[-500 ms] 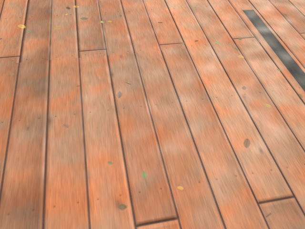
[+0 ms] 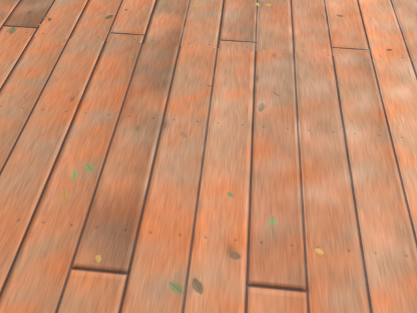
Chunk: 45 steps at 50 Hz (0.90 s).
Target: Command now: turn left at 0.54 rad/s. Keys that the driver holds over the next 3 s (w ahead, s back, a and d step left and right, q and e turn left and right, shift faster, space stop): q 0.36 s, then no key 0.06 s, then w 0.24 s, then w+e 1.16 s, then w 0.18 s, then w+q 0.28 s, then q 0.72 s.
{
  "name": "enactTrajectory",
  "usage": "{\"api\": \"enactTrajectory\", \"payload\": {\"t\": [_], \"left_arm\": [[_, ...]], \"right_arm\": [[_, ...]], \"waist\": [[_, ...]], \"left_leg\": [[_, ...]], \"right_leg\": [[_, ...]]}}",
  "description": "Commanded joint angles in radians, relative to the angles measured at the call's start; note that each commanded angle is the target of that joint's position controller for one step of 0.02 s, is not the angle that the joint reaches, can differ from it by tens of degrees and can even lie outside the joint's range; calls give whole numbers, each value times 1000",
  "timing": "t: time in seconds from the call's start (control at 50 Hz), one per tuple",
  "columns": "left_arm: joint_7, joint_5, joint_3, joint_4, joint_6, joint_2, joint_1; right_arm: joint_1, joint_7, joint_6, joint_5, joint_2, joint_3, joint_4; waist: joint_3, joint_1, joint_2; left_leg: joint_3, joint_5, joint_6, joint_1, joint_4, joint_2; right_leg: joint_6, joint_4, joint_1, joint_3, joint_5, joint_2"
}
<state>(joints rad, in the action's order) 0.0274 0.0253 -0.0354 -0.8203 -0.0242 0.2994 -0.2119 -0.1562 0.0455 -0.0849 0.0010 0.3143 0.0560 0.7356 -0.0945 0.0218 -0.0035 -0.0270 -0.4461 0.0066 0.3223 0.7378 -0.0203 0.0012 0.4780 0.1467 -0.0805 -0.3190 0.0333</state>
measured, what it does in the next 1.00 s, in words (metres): walks ahead: left foot, then right foot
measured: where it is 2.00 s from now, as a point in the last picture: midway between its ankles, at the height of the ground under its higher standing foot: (198, 238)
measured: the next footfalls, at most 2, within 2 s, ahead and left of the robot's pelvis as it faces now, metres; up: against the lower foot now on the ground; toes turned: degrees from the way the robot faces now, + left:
left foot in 0.04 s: +0.04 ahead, +0.10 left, +0.00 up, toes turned +3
right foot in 0.54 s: +0.08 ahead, -0.08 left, +0.00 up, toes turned +21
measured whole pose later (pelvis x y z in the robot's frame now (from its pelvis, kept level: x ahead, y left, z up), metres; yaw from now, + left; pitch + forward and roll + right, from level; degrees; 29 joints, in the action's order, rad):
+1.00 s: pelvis +0.15 +0.08 -0.01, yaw +11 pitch +2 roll +0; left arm -0.01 0.00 -0.05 -0.96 0.05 0.25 -0.50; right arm -0.04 0.01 0.06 0.04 0.26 0.01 0.71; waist -0.03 0.09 0.00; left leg -0.02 -0.15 0.03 0.39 0.52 -0.02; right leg -0.04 0.54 0.06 0.15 -0.44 -0.04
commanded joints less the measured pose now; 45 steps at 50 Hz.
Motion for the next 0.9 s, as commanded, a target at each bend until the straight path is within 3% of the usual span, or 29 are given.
{"api": "enactTrajectory", "payload": {"t": [0.02,0.04,0.06,0.08,0.1,0.12,0.14,0.16,0.18,0.22,0.34,0.42,0.44,0.48,0.52,0.54,0.56,0.58,0.6,0.62,0.68,0.74,0.82,0.9], "left_arm": [[-5,-13,-50,43,7,189,8],[-7,-12,-50,35,9,179,-19],[-11,4,-36,70,7,118,-45],[7,9,-23,119,-13,88,39],[9,9,-26,113,-24,115,45],[4,-3,-29,100,-23,114,49],[0,-8,-31,87,-16,119,44],[-4,-1,-35,83,-13,128,35],[-10,6,-35,72,-12,126,18],[-18,2,-32,75,-15,110,12],[-11,-3,-26,112,-22,95,88],[-6,-13,-19,116,-11,89,81],[-7,-12,-17,116,-6,90,69],[-9,-9,-12,116,3,81,51],[-1,-4,-3,89,20,50,-31],[10,8,-7,83,34,93,-69],[11,16,-28,82,42,206,-119],[1,28,-48,43,44,243,-120],[-6,13,-35,43,51,183,-82],[-12,1,-25,46,59,138,-39],[-20,-11,-16,17,84,94,-81],[-31,-18,-22,-31,96,89,-175],[-27,-12,-34,-76,95,105,-262],[-27,-7,-44,-87,94,122,-266]], "right_arm": [[-26,-11,20,7,76,21,-67],[-59,-22,33,19,103,28,-60],[-98,-32,49,27,225,53,-70],[-180,-24,52,2,307,76,-56],[-195,-23,53,-7,260,71,-43],[-127,-29,50,-6,202,55,-49],[-54,-36,42,2,162,44,-62],[-21,-43,40,1,150,41,-72],[-24,-44,39,3,144,38,-72],[-53,-40,43,0,153,43,-64],[-109,-42,39,13,168,53,-55],[-93,-42,37,23,163,51,-57],[-102,-41,37,25,161,51,-52],[-92,-37,32,31,149,46,-43],[-59,-42,33,24,118,34,-40],[-71,-46,44,19,58,15,-48],[-63,-47,59,5,9,0,-72],[-17,-55,69,36,101,21,-74],[-40,-50,79,36,117,28,-56],[-74,-37,86,34,113,27,-28],[-69,-7,98,53,92,21,-3],[52,1,103,51,51,2,-36],[171,3,113,38,16,-17,-72],[181,-8,126,25,29,-19,-87]], "waist": [[116,-28,-146],[137,-51,-56],[159,-40,208],[181,-92,268],[150,-86,153],[75,-55,112],[39,-25,86],[48,-14,109],[81,-14,117],[120,-18,94],[98,-58,125],[121,-58,129],[146,-60,127],[128,-46,132],[76,24,93],[70,33,-44],[100,50,-219],[-13,40,-122],[-45,-2,-81],[-48,-30,-89],[7,-18,-121],[-3,24,-108],[-9,64,-115],[21,41,-131]], "left_leg": [[-66,135,26,-108,-233,-39],[21,266,44,-214,-361,-16],[392,540,108,-362,-427,252],[590,792,286,-301,-419,413],[543,744,322,-280,-420,388],[455,645,300,-221,-425,324],[386,559,247,-180,-437,247],[354,556,219,-181,-438,203],[336,612,214,-192,-428,180],[334,626,214,-212,-417,172],[447,408,230,-201,-424,170],[472,476,219,-167,-391,164],[483,375,217,-158,-397,156],[519,68,208,-80,-424,131],[509,-172,157,88,-388,69],[425,-236,104,196,-242,2],[217,-173,58,309,29,-161],[224,-67,56,362,152,-120],[247,11,55,353,196,-84],[228,73,41,341,211,-65],[130,176,14,332,257,-23],[38,219,-24,384,172,37],[4,228,-51,327,-23,31],[-8,211,-24,164,-136,2]], "right_leg": [[-125,58,-41,89,572,206],[-72,185,41,41,426,169],[2,445,279,-39,-42,60],[18,588,395,55,-364,-69],[19,677,406,123,-328,-30],[17,685,420,132,-238,-9],[18,629,407,140,-155,7],[22,596,386,133,-107,7],[29,599,362,121,-82,-9],[39,568,350,118,-65,-25],[46,401,367,135,-66,-47],[27,301,268,127,-73,-65],[19,271,224,118,-87,-71],[-5,165,123,101,-111,-86],[-43,-86,-89,96,-16,-81],[-72,-213,-176,271,-174,57],[-156,-366,-214,647,-463,297],[-218,-391,-71,744,-507,336],[-217,-380,-46,681,-472,295],[-188,-376,-57,580,-379,234],[-175,-367,-110,416,-141,148],[-212,-369,-151,395,0,138],[-223,-331,-138,379,147,131],[-209,-239,-81,395,354,146]]}}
